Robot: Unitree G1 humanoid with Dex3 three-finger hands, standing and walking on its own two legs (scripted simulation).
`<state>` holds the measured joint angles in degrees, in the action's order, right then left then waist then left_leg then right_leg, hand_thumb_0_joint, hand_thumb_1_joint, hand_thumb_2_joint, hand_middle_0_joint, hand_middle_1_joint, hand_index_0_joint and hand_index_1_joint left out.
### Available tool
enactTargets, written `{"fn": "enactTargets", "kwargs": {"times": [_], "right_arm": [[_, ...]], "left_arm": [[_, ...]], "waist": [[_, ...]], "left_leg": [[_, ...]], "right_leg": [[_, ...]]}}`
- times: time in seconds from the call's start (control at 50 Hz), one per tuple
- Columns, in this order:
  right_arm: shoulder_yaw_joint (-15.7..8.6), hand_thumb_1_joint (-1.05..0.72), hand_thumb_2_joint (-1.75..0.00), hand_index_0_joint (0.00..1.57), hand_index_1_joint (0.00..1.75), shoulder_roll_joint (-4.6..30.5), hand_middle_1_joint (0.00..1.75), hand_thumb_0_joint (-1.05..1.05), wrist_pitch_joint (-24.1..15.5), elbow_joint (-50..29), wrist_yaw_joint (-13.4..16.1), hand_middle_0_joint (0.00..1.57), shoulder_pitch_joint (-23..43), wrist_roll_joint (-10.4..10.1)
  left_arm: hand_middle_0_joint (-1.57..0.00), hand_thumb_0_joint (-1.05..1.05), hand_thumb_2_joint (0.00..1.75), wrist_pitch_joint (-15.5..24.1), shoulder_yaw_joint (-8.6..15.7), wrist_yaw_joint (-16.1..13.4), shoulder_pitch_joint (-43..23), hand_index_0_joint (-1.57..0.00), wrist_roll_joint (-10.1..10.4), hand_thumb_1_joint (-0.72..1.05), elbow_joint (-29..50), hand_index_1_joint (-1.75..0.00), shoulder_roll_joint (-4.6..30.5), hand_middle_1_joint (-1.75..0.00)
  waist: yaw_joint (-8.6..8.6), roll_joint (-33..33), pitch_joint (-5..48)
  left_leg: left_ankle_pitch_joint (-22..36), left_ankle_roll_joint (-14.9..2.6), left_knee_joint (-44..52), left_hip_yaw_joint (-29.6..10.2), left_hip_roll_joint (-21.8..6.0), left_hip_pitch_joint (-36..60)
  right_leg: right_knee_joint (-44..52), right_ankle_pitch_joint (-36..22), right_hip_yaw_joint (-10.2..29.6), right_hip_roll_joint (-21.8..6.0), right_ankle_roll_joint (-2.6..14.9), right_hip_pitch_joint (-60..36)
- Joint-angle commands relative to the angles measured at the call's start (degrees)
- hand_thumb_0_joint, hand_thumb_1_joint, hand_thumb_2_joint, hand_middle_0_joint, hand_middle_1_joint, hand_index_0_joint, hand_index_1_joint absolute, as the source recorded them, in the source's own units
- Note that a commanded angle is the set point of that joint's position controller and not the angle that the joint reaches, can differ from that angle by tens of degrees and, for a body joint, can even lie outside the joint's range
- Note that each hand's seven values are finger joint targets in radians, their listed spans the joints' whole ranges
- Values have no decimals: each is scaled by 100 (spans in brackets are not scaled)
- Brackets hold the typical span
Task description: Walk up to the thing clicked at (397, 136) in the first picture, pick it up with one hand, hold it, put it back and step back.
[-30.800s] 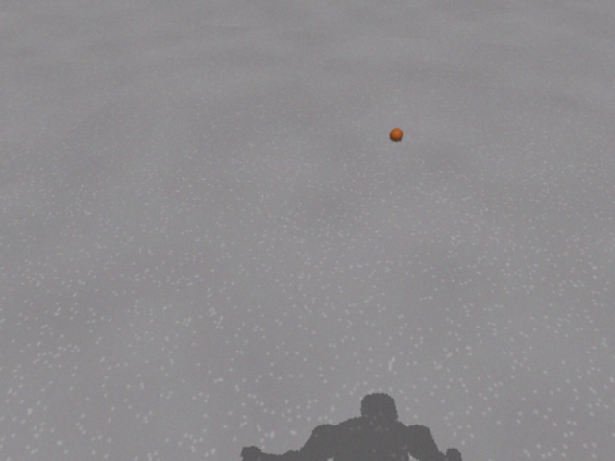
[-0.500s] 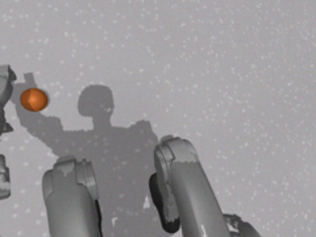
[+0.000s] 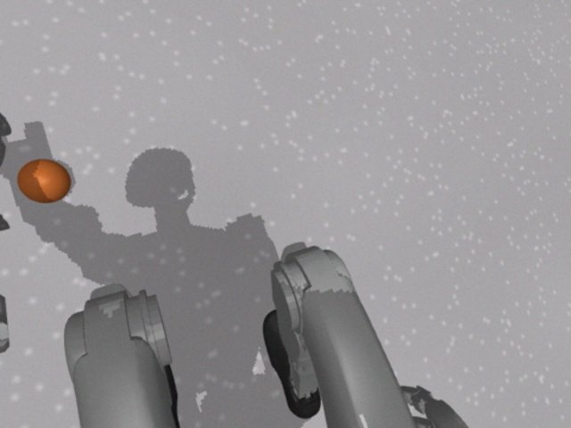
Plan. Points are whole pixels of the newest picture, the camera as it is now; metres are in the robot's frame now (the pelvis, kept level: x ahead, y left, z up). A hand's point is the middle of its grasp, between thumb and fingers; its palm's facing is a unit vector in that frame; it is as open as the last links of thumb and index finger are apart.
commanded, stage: rise first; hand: left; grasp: from above
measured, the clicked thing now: (45, 181) +0.51 +0.28 -0.29
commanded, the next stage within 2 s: approach in 0.42 s
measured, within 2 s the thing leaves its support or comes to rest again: neither
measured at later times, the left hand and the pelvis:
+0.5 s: hand out of the picture +0.46 +0.32 -0.17, palm faces -0.45 -0.07 -0.89, open 14.0 cm; pelvis +0.00 +0.00 +0.00, yaw +0 degrees
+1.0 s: hand (40, 139) +0.52 +0.25 -0.15, palm faces -0.40 -0.06 -0.91, open 13.5 cm; pelvis +0.00 +0.00 +0.00, yaw -1 degrees
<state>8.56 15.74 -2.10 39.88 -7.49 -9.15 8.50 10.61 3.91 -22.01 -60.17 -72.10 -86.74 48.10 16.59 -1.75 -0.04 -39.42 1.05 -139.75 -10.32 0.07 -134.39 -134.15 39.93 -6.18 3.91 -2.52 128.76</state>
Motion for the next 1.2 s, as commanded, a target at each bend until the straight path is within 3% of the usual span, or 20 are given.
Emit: {"fn": "enactTargets", "kwargs": {"times": [0.0,0.06,0.14,0.22,0.28,0.34,0.4,0.44,0.48,0.5,0.52,0.62,0.7,0.84,0.92,1.0,1.04,1.1,1.14,1.18], "right_arm": [[-484,-90,-90,20,30,1553,30,0,-12,-4,56,20,-1249,-20],[-451,-90,-90,20,30,1530,30,0,-7,-39,45,20,-1228,-11],[-434,-90,-90,20,30,1525,30,0,-10,-67,59,20,-1186,-18],[-472,-90,-90,20,30,1518,30,0,-12,-62,72,20,-1218,-39],[-474,-90,-90,20,30,1522,30,0,9,-53,78,20,-1220,-44],[-467,-90,-90,20,30,1551,30,0,1,-39,82,20,-1223,-42],[-473,-90,-90,20,30,1534,30,0,-24,-55,84,20,-1236,-54],[-481,-90,-90,20,30,1509,30,0,-16,-57,76,20,-1237,-41],[-476,-90,-90,20,30,1506,30,0,-18,-68,77,20,-1253,-51],[-479,-91,-90,20,30,1526,30,0,-13,-66,79,20,-1269,-55],[-497,-90,-90,20,30,1499,30,0,-15,-52,83,20,-1236,-66],[-497,-90,-90,20,30,1497,30,0,-41,17,101,20,-1358,-58],[-452,-90,-90,20,30,1519,30,0,-49,111,136,20,-1434,-30],[-251,-90,-90,20,30,1584,30,0,-77,-26,159,20,-1429,23],[-165,-90,-90,20,30,1580,30,0,-31,-273,167,20,-1303,-34],[-126,-90,-90,20,30,1504,30,0,64,-397,170,20,-1232,-119],[-118,-90,-90,20,30,1515,30,0,105,-366,193,20,-1232,-151],[-153,-90,-89,20,30,1512,30,0,141,-301,228,20,-1248,-148],[-196,-90,-90,20,30,1570,30,0,123,-273,245,20,-1327,-132],[-239,-90,-90,20,30,1545,30,0,124,-252,238,20,-1389,-100]], "left_arm": [[-7,0,100,-22,138,-190,-1824,-7,91,-55,842,-104,1431,-104],[-8,0,100,-42,92,-145,-1630,-8,105,-55,640,-104,1346,-104],[-7,0,101,1,145,-112,-1722,-7,109,-56,874,-105,1535,-105],[-7,0,100,8,63,-104,-1782,-8,131,-55,931,-104,1359,-104],[-7,0,101,3,119,-120,-1672,-7,116,-55,867,-104,1431,-104],[-7,0,101,8,-35,-94,-1829,-7,120,-55,829,-104,1194,-104],[-9,0,100,0,64,-121,-1766,-9,90,-54,961,-103,1370,-103],[-9,0,99,-3,-16,-124,-1834,-10,120,-52,1049,-102,1190,-103],[-8,0,99,-20,29,-139,-1867,-8,138,-54,1057,-104,1270,-104],[-10,0,105,-20,73,-150,-1862,-7,133,-59,1024,-103,1361,-100],[-8,0,98,-42,23,-132,-1752,-9,124,-52,944,-107,1268,-108],[-8,0,97,-64,-275,-170,-2418,-10,197,-51,1240,-109,785,-111],[-8,0,97,-188,-497,-213,-2796,-10,179,-50,727,-109,515,-111],[-9,0,99,-575,-411,-352,-2913,-11,12,-49,-63,-109,774,-111],[-12,0,101,-794,-165,-359,-2622,-13,76,-46,43,-108,1235,-110],[-13,0,97,-957,-36,-237,-2200,-14,270,-46,264,-106,1410,-107],[-10,0,94,-965,-48,-129,-2046,-12,383,-48,307,-105,1400,-107],[-11,0,95,-783,-84,62,-2184,-13,523,-47,622,-105,1367,-107],[-13,0,98,-632,-24,169,-2166,-14,468,-46,831,-107,1471,-108],[-12,0,99,-467,-119,252,-2332,-14,428,-47,1133,-108,1300,-110]], "waist": [[55,2246,3913],[84,2000,3762],[27,2085,3926],[81,2082,3890],[-3,2134,3922],[136,2143,3678],[5,2309,3801],[85,2294,3957],[92,2187,4008],[64,2186,4004],[17,2175,3996],[286,2305,4041],[532,2151,3686],[498,2191,3782],[275,2147,4123],[122,1943,4294],[176,1832,4176],[283,1644,3821],[248,1818,3864],[345,1981,3939]], "left_leg": [[1226,-218,1447,538,-52,3145],[1113,-256,1413,552,-50,2909],[1012,-271,1390,588,-49,2846],[1002,-251,1422,562,-56,2995],[986,-233,1504,560,-35,2975],[858,-213,1583,461,-51,3026],[944,-204,1576,543,-31,3122],[1036,-206,1536,550,-49,3199],[1123,-234,1495,561,-41,3132],[1090,-236,1506,574,-36,3060],[1084,-234,1505,579,-41,3082],[1043,-221,1528,558,-56,3209],[834,-232,1528,509,-68,3040],[1003,-250,1489,552,-66,2936],[1106,-311,1455,657,-71,2674],[1177,-360,1416,713,-93,2415],[1280,-376,1368,701,-103,2391],[939,-379,1312,636,-109,2088],[946,-309,1326,596,-98,2308],[1000,-268,1277,563,-106,2563]], "right_leg": [[1288,-1572,-510,76,446,-1840],[1341,-1507,-504,85,424,-1938],[1373,-1431,-456,94,412,-2047],[1386,-1411,-487,93,422,-1904],[1357,-1376,-498,89,437,-1943],[1340,-1252,-561,72,466,-1610],[1343,-1334,-506,55,468,-1749],[1361,-1417,-520,70,451,-1801],[1386,-1517,-494,71,432,-1888],[1384,-1481,-487,65,433,-1887],[1376,-1472,-473,71,446,-1845],[1433,-1493,-499,77,444,-1758],[1476,-1340,-535,91,454,-1549],[1419,-1484,-515,128,461,-1724],[1452,-1585,-406,150,422,-2229],[1480,-1667,-280,193,383,-2711],[1484,-1803,-269,195,362,-2795],[1544,-1406,-269,194,385,-2598],[1490,-1302,-359,167,451,-2443],[1458,-1349,-382,161,466,-2374]]}}
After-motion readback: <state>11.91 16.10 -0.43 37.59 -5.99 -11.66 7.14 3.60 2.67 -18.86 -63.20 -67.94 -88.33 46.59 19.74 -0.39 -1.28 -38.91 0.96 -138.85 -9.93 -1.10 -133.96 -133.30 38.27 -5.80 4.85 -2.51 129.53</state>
